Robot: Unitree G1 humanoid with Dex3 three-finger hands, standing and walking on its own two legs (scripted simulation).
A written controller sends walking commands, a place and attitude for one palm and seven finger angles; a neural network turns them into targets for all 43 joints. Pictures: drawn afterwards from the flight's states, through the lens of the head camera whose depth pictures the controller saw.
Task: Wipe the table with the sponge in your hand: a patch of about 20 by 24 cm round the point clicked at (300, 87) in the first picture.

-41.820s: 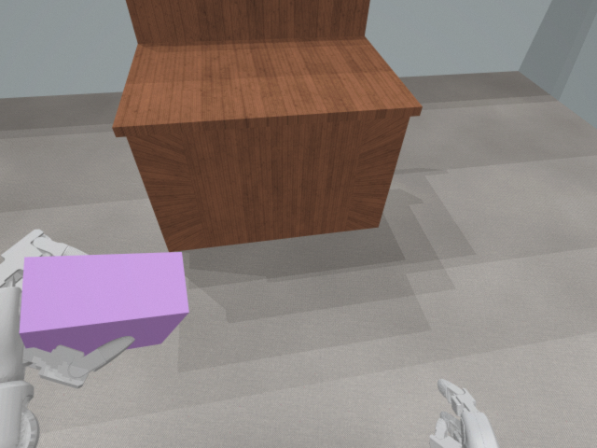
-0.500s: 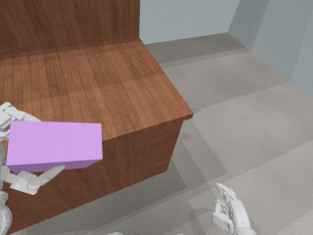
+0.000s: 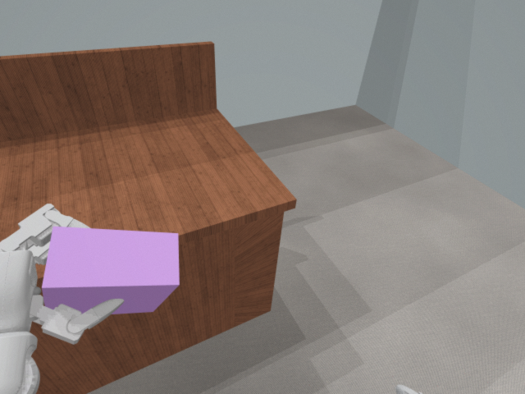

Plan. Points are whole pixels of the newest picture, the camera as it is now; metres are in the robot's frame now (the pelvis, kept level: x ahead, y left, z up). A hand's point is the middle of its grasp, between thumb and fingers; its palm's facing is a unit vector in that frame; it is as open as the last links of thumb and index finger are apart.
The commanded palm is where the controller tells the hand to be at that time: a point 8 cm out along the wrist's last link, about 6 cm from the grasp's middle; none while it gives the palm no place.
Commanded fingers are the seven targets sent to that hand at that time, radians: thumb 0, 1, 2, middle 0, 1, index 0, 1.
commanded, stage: stop stepping back and stand still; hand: left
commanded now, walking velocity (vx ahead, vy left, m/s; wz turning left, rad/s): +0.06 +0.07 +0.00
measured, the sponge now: (130, 276) +0.23 +0.18 +0.14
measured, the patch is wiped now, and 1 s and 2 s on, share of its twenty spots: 1.00 1.00 1.00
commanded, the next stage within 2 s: stand and wait in 0.34 s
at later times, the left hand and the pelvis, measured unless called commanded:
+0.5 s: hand (52, 287) +0.19 +0.25 +0.17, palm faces +0.44 -0.85 -0.30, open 10.2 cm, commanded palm +0.14 +0.29 +0.19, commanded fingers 0.00 0.10 1.30 -1.20 -1.60 -1.20 -1.60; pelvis -0.01 +0.00 +0.01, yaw +1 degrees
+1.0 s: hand (37, 269) +0.21 +0.28 +0.16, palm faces +0.40 -0.86 -0.32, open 10.2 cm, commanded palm +0.16 +0.31 +0.19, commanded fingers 0.00 0.10 1.30 -1.20 -1.60 -1.20 -1.60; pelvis +0.00 +0.03 +0.02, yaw +0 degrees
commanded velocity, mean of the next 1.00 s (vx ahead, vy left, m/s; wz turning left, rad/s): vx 0.02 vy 0.01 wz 0.00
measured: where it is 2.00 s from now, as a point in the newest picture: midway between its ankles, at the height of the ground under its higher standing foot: outside the picture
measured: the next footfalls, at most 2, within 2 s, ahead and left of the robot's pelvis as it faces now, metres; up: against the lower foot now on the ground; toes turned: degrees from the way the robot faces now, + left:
none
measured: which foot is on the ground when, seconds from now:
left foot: down 0.00-1.00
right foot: down 0.00-1.00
